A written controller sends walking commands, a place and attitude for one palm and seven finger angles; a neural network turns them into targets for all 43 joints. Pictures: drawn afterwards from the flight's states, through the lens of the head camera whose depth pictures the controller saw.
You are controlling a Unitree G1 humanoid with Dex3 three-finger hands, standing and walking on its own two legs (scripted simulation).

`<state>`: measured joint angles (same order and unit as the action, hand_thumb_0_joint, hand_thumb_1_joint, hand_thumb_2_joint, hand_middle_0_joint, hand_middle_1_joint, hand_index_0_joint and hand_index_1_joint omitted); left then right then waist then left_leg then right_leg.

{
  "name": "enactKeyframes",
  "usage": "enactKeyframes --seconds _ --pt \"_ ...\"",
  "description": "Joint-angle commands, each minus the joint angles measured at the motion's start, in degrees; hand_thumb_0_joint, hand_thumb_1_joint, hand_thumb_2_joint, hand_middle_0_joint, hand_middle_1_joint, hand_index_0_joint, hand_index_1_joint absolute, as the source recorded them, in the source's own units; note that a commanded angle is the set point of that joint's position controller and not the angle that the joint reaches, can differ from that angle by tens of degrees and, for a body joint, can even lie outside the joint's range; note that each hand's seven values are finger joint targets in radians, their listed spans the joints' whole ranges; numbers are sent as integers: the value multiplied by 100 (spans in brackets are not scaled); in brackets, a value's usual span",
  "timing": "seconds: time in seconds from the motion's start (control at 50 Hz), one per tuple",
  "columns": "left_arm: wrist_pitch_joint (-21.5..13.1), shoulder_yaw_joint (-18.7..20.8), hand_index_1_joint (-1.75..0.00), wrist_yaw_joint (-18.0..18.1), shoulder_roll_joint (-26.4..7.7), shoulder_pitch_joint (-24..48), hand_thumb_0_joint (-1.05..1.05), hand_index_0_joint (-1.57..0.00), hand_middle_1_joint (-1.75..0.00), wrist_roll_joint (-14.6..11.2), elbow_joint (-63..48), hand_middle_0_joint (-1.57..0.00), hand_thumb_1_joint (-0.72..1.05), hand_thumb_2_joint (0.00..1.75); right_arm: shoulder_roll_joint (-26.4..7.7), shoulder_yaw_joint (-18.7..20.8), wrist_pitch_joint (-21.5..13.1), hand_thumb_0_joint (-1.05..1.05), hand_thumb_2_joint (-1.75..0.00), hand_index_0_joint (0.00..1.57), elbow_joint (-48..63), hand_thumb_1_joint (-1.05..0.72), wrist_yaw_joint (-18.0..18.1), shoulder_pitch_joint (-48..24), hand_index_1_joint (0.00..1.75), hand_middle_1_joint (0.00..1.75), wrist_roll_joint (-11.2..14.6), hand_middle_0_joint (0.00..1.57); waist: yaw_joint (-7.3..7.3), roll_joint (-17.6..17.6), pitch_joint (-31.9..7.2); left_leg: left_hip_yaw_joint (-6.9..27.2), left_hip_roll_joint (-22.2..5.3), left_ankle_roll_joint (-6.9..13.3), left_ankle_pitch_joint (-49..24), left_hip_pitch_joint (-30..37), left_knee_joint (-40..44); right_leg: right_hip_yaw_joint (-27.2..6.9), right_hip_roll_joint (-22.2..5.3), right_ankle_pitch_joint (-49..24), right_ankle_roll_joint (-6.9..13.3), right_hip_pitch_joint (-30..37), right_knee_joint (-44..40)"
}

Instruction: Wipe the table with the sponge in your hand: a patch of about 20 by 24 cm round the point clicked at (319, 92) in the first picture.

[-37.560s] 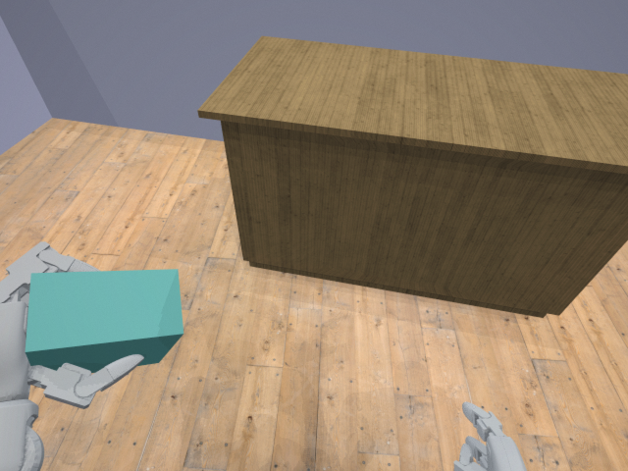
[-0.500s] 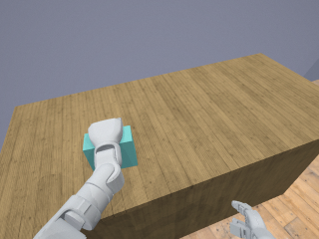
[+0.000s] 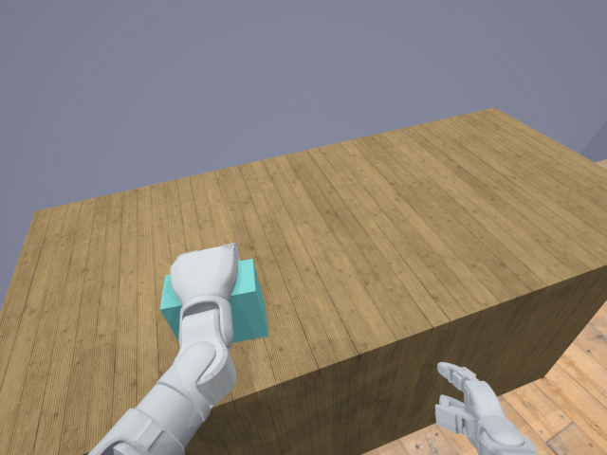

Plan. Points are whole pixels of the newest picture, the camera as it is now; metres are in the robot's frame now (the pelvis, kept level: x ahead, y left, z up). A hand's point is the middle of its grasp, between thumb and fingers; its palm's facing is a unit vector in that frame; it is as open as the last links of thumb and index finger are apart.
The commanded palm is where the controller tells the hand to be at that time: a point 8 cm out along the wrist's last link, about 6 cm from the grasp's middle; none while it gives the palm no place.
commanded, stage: slide back across to the middle lane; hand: left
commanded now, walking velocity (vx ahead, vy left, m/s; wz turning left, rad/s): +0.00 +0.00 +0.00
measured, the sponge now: (221, 313) +0.32 +0.17 +0.02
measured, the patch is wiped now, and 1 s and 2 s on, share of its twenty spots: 1.00 1.00 1.00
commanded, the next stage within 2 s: wipe forward along the middle lane in 0.60 s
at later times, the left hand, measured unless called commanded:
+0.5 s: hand (186, 314) +0.28 +0.20 +0.06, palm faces +0.03 -0.13 -0.99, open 10.2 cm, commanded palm +0.24 +0.20 +0.11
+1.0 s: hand (163, 310) +0.29 +0.24 +0.06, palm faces -0.03 -0.08 -1.00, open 10.2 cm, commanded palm +0.26 +0.24 +0.10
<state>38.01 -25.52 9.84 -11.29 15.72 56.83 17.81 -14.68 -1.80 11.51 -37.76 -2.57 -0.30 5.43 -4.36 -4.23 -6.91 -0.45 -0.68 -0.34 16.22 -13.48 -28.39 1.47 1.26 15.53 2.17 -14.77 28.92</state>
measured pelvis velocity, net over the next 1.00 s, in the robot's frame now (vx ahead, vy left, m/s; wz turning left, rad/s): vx -0.02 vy -0.01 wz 0.00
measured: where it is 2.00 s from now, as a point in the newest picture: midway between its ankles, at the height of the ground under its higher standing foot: outside the picture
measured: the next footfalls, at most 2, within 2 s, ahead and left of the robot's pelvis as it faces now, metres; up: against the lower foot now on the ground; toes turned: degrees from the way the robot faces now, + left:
none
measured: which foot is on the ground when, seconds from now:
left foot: down 0.00-1.00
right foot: down 0.00-1.00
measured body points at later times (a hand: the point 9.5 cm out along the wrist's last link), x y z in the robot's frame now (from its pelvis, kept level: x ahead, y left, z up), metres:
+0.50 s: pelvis -0.01 +0.00 +0.00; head -0.04 -0.04 +0.45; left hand +0.27 +0.21 +0.12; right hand +0.24 -0.21 -0.07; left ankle -0.02 +0.13 -0.74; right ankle +0.00 -0.10 -0.74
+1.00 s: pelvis -0.02 -0.01 +0.00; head -0.04 -0.04 +0.45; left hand +0.28 +0.24 +0.11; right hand +0.21 -0.23 -0.09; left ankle -0.02 +0.13 -0.74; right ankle +0.00 -0.10 -0.74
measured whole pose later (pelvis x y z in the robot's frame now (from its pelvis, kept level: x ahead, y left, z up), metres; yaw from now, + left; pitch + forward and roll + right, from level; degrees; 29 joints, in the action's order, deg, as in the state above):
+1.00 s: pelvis -0.02 -0.01 +0.00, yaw +0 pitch +0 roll +0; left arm 29.0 -12.6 4.7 -19.4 11.9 55.6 16.6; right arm -15.4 -2.2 5.7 -38.8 3.0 2.5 4.7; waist -4.3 -4.4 -4.3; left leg -0.4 -1.1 -0.8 14.1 -13.2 -27.0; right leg 1.4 1.8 13.5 2.8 -14.8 27.9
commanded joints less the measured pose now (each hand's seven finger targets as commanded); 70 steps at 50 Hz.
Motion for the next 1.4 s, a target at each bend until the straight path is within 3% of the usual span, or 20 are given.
enactKeyframes --seconds 0.0,0.02,0.06,0.12,0.2,0.22,0.26,0.32,0.36,0.42,0.46,0.62,0.68,0.8,0.82,0.92,1.0,1.12,1.18,1.38 --pt "45 551 -160 -133 -236 816 0 -120 -160 -295 -686 -120 10 130 -523 189 -335 0 -90 20 1008 -90 34 -1399 30 30 0 20 -39 1009 -815 -81 239 229 -1359 80 214 -243 -10 -1816 142 761 -353" --pt "35 902 -160 -116 -570 711 0 -120 -160 -314 -845 -120 10 130 -553 191 -331 0 -90 20 1016 -90 50 -1441 30 30 -14 20 -105 957 -855 -23 238 217 -1387 60 240 -323 8 -1880 166 834 -346" --pt "52 487 -160 -157 -213 609 0 -120 -160 -232 -1056 -120 10 130 -483 170 -343 0 -90 20 1085 -90 36 -1499 30 30 3 20 -49 896 -817 -59 240 226 -1522 137 217 -257 -19 -2017 147 862 -307" --pt "51 945 -160 -201 -757 332 0 -120 -160 -116 -1271 -120 10 130 -523 161 -378 0 -90 20 1079 -90 32 -1501 30 30 -6 20 -116 858 -801 -4 244 223 -1616 173 226 -395 17 -2155 183 915 -308" --pt "37 809 -160 -275 -731 239 0 -120 -160 -25 -1661 -120 10 130 -479 127 -445 0 -90 20 1132 -90 44 -1565 30 30 -12 20 -109 761 -699 -4 242 230 -1632 254 272 -368 16 -2017 175 894 -315" --pt "19 1218 -160 -262 -1136 199 0 -120 -160 -56 -1782 -120 10 130 -525 152 -456 0 -90 20 1112 -90 65 -1561 30 30 -26 20 -160 723 -729 23 244 227 -1579 258 291 -478 31 -1937 190 945 -361" --pt "13 966 -160 -293 -884 212 0 -120 -160 -32 -1773 -120 10 130 -473 113 -495 0 -90 20 1102 -90 89 -1555 30 30 -21 20 -91 766 -622 -3 246 231 -1558 254 301 -428 28 -1883 165 890 -368" --pt "-66 1281 -160 -321 -1194 -16 0 -120 -160 -27 -1895 -120 10 130 -525 137 -542 0 -90 20 1092 -90 120 -1546 30 30 -43 20 -159 687 -576 52 242 223 -1484 287 353 -491 44 -1691 194 856 -424" --pt "-87 949 -160 -372 -896 87 0 -120 -160 17 -1866 -120 10 130 -482 115 -569 0 -90 20 1111 -90 139 -1550 30 30 -29 20 -84 648 -456 53 234 225 -1409 276 358 -421 38 -1467 181 706 -437" --pt "-181 1274 -160 -369 -1245 73 0 -120 -160 49 -1883 -120 10 130 -550 157 -613 0 -90 20 1074 -90 162 -1480 30 30 -55 20 -137 566 -485 106 232 230 -1291 310 400 -483 67 -1212 221 654 -483" --pt "-253 1075 -160 -371 -985 12 0 -120 -160 24 -1852 -120 10 130 -495 151 -651 0 -90 20 1110 -90 177 -1442 30 30 -46 20 -110 711 -568 86 243 246 -1290 295 364 -418 54 -1226 193 672 -457" --pt "-466 1779 -160 -296 -1649 -245 0 -120 -160 -4 -1744 -120 10 130 -593 159 -742 0 -90 20 1032 -90 289 -1357 30 30 -99 20 -229 629 -493 105 261 226 -1134 256 422 -566 48 -1034 204 723 -563" --pt "-488 1502 -160 -325 -1345 -345 0 -120 -160 -15 -1806 -120 10 130 -535 148 -777 0 -90 20 1090 -90 298 -1400 30 30 -81 20 -189 583 -362 89 260 228 -1168 253 421 -499 31 -1017 183 652 -582" --pt "-530 1535 -160 -401 -1475 497 0 -120 -160 -51 -1143 -120 10 130 -620 136 -822 0 -90 20 917 -90 487 -1194 30 30 -69 20 -5 779 -167 76 269 252 -678 126 465 -539 12 -428 128 338 -788" --pt "-580 1794 -160 -397 -1765 659 0 -120 -160 -50 -1066 -120 10 130 -659 159 -841 0 -90 20 875 -90 534 -1113 30 30 -85 20 -9 851 -172 98 273 253 -595 131 469 -605 22 -290 140 315 -834" --pt "-896 1946 -160 -428 -1812 762 0 -120 -160 -62 -546 -120 10 130 -695 191 -901 0 -90 20 814 -90 620 -852 30 30 -94 20 -25 776 -564 87 288 237 -779 45 398 -547 2 -803 156 492 -677" --pt "-1037 1617 -160 -437 -1443 829 0 -120 -160 -45 -302 -120 10 130 -678 193 -910 0 -90 20 856 -90 609 -766 30 30 -78 20 65 745 -491 58 286 228 -824 -83 328 -486 -19 -1010 132 348 -633" --pt "-1179 2032 -160 -355 -1953 1390 0 -120 -160 -18 279 -120 10 130 -778 248 -911 0 -90 20 708 -90 692 -493 30 30 -76 20 115 942 -479 46 276 231 -631 -276 289 -527 -20 -860 115 234 -638" --pt "-1206 1732 -160 -356 -1619 1460 0 -120 -160 6 637 -120 10 130 -736 233 -894 0 -90 20 737 -90 693 -438 30 30 -47 20 139 817 -381 59 278 223 -537 -385 294 -365 -22 -608 114 64 -617" --pt "-1480 1935 -160 -258 -1940 2202 0 -120 -160 41 1262 -120 10 130 -771 272 -875 0 -90 20 659 -90 749 -128 30 30 -47 20 239 841 -688 43 252 240 -494 -524 212 -346 -47 -607 86 26 -591"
